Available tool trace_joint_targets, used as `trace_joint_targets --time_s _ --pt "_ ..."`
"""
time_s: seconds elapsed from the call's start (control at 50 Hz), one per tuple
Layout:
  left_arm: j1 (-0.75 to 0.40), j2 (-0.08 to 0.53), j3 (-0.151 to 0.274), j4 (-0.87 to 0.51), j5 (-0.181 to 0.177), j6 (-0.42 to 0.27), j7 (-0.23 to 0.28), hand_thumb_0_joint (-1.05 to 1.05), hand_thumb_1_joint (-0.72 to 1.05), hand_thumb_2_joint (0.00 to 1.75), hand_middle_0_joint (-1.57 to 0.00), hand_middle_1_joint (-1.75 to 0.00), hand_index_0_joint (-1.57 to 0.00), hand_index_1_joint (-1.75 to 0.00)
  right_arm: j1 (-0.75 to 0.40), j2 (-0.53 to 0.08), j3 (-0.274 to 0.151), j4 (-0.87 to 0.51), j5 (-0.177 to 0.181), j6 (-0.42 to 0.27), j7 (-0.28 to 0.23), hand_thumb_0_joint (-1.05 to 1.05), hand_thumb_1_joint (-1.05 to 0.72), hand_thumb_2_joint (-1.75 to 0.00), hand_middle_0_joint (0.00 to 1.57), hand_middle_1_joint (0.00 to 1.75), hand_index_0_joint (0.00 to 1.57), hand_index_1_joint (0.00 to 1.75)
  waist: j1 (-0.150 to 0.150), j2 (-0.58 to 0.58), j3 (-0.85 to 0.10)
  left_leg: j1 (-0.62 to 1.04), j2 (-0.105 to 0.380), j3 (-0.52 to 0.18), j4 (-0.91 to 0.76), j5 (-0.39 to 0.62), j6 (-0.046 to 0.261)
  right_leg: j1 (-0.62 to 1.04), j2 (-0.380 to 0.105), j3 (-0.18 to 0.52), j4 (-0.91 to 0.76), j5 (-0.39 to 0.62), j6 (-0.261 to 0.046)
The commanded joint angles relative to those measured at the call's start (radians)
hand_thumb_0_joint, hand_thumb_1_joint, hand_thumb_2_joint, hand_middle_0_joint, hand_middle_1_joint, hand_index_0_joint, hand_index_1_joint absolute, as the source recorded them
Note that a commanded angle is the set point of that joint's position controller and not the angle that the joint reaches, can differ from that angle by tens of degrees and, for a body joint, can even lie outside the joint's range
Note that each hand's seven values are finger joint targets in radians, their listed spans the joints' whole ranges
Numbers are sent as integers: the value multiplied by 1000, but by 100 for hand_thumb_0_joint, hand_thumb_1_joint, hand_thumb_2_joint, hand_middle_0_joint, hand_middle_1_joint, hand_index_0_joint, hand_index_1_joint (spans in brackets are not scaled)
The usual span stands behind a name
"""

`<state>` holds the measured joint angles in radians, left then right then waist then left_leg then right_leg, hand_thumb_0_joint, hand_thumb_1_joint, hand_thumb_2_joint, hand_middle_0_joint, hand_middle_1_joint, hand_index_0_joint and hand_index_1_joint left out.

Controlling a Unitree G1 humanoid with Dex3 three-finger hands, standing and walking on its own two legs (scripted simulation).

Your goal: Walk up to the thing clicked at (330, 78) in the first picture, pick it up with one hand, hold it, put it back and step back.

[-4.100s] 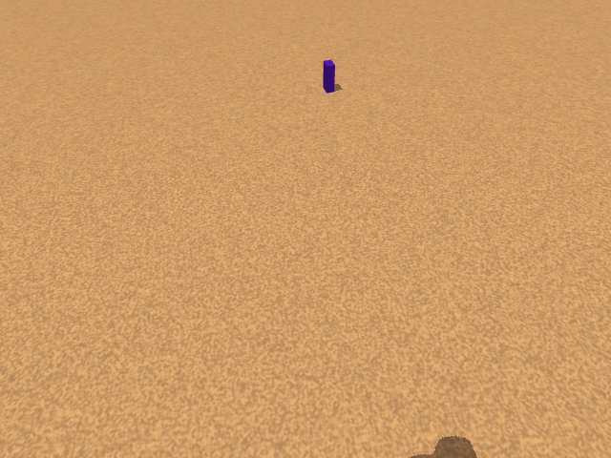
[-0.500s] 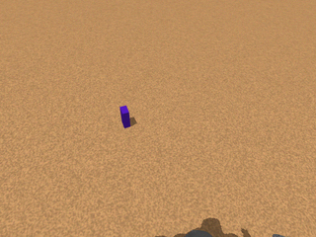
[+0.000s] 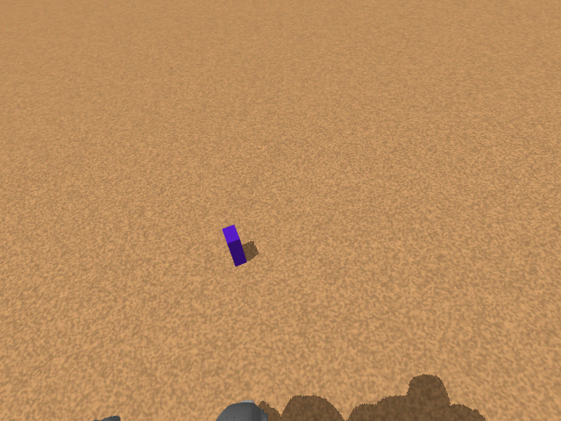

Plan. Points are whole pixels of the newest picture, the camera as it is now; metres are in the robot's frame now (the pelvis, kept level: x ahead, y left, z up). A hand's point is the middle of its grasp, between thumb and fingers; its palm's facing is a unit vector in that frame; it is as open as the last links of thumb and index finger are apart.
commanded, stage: walk up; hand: left
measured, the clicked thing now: (234, 246) +0.83 +0.29 -0.68
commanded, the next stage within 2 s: none
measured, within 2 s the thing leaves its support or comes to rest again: neither
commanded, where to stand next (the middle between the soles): +0.47 +0.06 m, yaw -1 degrees
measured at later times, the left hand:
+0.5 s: hand (132, 352) +0.25 +0.31 -0.14, palm faces -0.10 -0.92 -0.37, open 7.4 cm
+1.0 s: hand (131, 306) +0.35 +0.34 -0.15, palm faces -0.02 -0.92 -0.40, open 7.4 cm
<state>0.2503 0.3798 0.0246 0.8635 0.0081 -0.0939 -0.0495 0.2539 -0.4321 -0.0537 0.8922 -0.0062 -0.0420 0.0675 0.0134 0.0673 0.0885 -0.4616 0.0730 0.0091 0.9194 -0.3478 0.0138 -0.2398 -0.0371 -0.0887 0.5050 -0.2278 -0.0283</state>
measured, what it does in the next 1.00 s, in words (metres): walks ahead: left foot, then right foot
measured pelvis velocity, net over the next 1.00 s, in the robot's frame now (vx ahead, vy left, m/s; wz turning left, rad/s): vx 0.33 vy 0.06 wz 0.01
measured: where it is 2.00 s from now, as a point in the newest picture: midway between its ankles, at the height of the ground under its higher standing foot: (291, 360)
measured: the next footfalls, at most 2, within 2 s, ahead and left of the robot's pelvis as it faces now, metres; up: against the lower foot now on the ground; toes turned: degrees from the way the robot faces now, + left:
left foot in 0.16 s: +0.20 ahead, +0.16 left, +0.00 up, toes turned +6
right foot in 0.56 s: +0.35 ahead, -0.10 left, +0.00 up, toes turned -5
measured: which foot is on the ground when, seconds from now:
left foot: up 0.00-0.14, down 0.16-0.58, up 0.60-0.96, down 0.98-1.00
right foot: down 0.00-0.20, up 0.22-0.54, down 0.56-1.00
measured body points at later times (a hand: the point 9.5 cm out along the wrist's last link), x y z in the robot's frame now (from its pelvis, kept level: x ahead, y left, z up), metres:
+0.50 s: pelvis +0.18 +0.03 +0.00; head +0.20 +0.03 +0.45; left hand +0.26 +0.36 -0.11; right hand +0.21 -0.29 -0.12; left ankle +0.16 +0.16 -0.74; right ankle +0.29 -0.10 -0.71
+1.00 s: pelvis +0.33 +0.06 -0.02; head +0.34 +0.06 +0.43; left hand +0.35 +0.39 -0.13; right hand +0.41 -0.28 -0.12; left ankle +0.41 +0.18 -0.74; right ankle +0.31 -0.09 -0.73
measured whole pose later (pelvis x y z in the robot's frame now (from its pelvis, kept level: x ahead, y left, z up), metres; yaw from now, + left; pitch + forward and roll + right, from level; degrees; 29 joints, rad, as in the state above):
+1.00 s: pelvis +0.33 +0.06 -0.02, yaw +0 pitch -2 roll -1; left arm 0.35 0.45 0.04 0.88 0.01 -0.05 -0.03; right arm 0.26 -0.44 -0.07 0.91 -0.03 -0.04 0.06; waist 0.04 0.00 0.06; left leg -0.38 0.06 0.04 0.62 -0.20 0.00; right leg -0.24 -0.08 -0.06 0.67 -0.39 0.00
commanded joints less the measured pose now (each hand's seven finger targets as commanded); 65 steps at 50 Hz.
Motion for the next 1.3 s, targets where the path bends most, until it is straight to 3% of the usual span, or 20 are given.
trace_joint_targets --time_s 0.0,0.06,0.14,0.18,0.28,0.42,0.52,0.54,0.56,0.58,0.7,0.88,0.94,0.96,0.98,1.0,1.08,1.14,1.24,1.28 --pt "42 312 103 -67 0 -19 20 0 90 90 -20 -30 -20 -30 -3 -160 -64 -69 -14 -20 6 0 -90 -90 20 30 20 30 26 -216 -42 -9 29 12 -198 97 -13 17 -236 202 -244 -114 -201" --pt "15 328 100 -77 -2 -15 15 0 90 90 -20 -30 -20 -30 -17 -163 -70 -66 -14 -33 10 0 -90 -90 20 30 20 30 8 -201 -49 114 22 26 -284 160 -6 -62 -247 197 -215 -203 -184" --pt "-2 254 66 -80 12 -3 16 0 90 90 -20 -30 -20 -30 205 -229 -104 6 -18 -49 -12 0 -90 -90 20 30 20 30 -135 18 -119 504 -24 17 -377 14 39 -278 -144 88 195 -103 -101" --pt "43 246 66 -71 -7 5 30 0 90 90 -20 -30 -20 -30 227 -359 -125 -37 -2 -59 -25 0 -90 -90 20 30 20 30 -128 206 -104 527 366 -698 -712 -222 233 -513 50 85 652 -321 -21" --pt "104 265 66 12 -14 13 22 0 90 90 -20 -30 -20 -30 60 -243 -76 -76 4 -60 -39 0 -90 -90 20 30 20 30 -20 91 -36 295 204 -212 -632 167 190 -331 -71 137 520 -140 0" --pt "-1 218 69 -28 2 17 -4 0 90 90 -20 -30 -20 -30 78 -256 -77 -100 -1 -54 -32 0 -90 -90 20 30 20 30 -46 82 -35 276 184 -112 -616 206 215 -231 -56 45 212 -22 15" --pt "145 254 100 24 3 -4 13 0 90 90 -20 -30 -20 -30 36 -201 -51 -136 4 -33 -29 0 -90 -90 20 30 20 30 55 -70 -112 93 106 -15 -304 169 135 199 26 19 16 33 -8" --pt "215 316 122 37 10 -12 25 0 90 90 -20 -30 -20 -30 65 -142 -31 -144 9 -34 -29 0 -90 -90 20 30 20 30 93 -270 -139 -45 17 59 -47 81 90 313 -98 227 -98 -160 -51" --pt "238 400 136 10 3 -21 35 0 90 90 -20 -30 -20 -30 92 -108 -17 -156 5 -27 -30 0 -90 -90 20 30 20 30 83 -378 -138 -225 -96 59 163 -178 34 347 -381 712 -277 -354 -154" --pt "180 405 126 -4 -8 -13 31 0 90 90 -20 -30 -20 -30 43 -220 -50 -133 -8 -12 -41 0 -90 -90 20 30 20 30 74 -224 -81 -223 -38 -39 224 -223 31 223 -429 786 -293 -462 -248" --pt "65 309 99 -43 -8 -17 33 0 90 90 -20 -30 -20 -30 127 -196 -62 -38 -9 2 -16 0 -90 -90 20 30 20 30 -4 -226 -17 -90 25 -45 72 33 4 7 -221 319 -277 -224 -171" --pt "59 320 96 -71 3 -2 35 0 90 90 -20 -30 -20 -30 3 -161 -65 -61 -18 -8 0 0 -90 -90 20 30 20 30 15 -203 -15 96 3 35 -251 102 -18 -101 -205 206 -192 -235 -170" --pt "43 270 63 -76 -4 16 36 0 90 90 -20 -30 -20 -30 73 -166 -68 -28 -21 -26 -24 0 -90 -90 20 30 20 30 -48 -116 -68 317 -56 66 -385 98 7 -182 -165 139 39 -75 -119" --pt "70 215 41 -79 -2 22 37 0 90 90 -20 -30 -20 -30 143 -213 -80 -12 -23 -33 -37 0 -90 -90 20 30 20 30 -73 30 -117 403 24 -75 -486 -36 43 -227 -119 91 239 -51 -79" --pt "96 146 20 -85 -19 27 37 0 90 90 -20 -30 -20 -30 136 -299 -94 -38 -24 -37 -47 0 -90 -90 20 30 20 30 -65 251 -113 458 264 -483 -647 -77 126 -409 37 7 456 -212 5" --pt "86 255 55 -44 -9 37 60 0 90 90 -20 -30 -20 -30 140 -352 -106 -38 -4 -30 -43 0 -90 -90 20 30 20 30 -73 189 -81 390 353 -594 -650 -58 245 -397 11 97 543 -356 -9" --pt "128 251 50 17 -19 36 64 0 90 90 -20 -30 -20 -30 35 -243 -67 -66 0 -24 -64 0 -90 -90 20 30 20 30 -7 114 -74 304 212 -218 -507 442 205 -280 -45 127 469 -263 -3" --pt "109 203 46 38 -16 45 60 0 90 90 -20 -30 -20 -30 -15 -207 -45 -76 -2 -19 -71 0 -90 -90 20 30 20 30 -6 114 -109 241 183 -132 -451 636 189 -150 -29 78 331 -177 15" --pt "86 203 54 75 -6 50 70 0 90 90 -20 -30 -20 -30 -99 -192 -22 -80 19 2 -74 0 -90 -90 20 30 20 30 28 65 -163 140 161 -97 -330 493 132 65 1 60 64 55 -4" --pt "-13 279 63 56 8 37 71 0 90 90 -20 -30 -20 -30 -83 -125 -1 -65 29 10 -72 0 -90 -90 20 30 20 30 -10 -119 -132 41 66 -52 -280 182 32 73 -157 299 -33 182 -70"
